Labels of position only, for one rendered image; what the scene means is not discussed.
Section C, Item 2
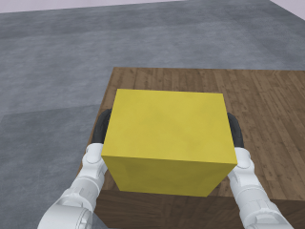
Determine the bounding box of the pedestal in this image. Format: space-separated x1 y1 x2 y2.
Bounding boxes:
75 67 305 229

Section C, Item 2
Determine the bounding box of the carton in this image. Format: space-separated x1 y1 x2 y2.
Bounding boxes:
101 89 238 198

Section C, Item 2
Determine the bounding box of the left robot upper arm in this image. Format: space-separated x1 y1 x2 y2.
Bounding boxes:
39 204 92 229

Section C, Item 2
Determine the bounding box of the left robot forearm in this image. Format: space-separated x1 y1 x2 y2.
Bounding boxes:
37 143 108 229

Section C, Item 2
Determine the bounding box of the robot right hand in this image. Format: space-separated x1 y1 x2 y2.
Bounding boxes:
227 113 245 149

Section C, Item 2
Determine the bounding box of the right robot forearm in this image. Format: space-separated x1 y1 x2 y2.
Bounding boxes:
227 147 294 229

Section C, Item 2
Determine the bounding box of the robot left hand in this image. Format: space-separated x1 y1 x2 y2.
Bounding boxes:
91 108 112 144

